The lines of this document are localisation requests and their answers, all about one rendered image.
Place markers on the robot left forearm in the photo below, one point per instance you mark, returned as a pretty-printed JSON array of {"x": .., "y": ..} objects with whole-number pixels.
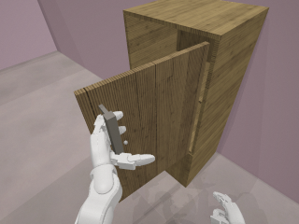
[{"x": 105, "y": 192}]

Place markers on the robot right hand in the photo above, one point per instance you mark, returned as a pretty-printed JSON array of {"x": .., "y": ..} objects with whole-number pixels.
[{"x": 231, "y": 213}]

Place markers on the cupboard door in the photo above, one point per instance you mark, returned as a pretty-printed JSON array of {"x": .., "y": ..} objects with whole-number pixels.
[{"x": 159, "y": 102}]

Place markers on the handle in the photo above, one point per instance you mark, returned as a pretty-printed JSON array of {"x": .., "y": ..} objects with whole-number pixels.
[{"x": 112, "y": 130}]

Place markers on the robot left hand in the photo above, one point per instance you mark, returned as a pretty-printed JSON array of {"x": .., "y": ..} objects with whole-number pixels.
[{"x": 100, "y": 148}]

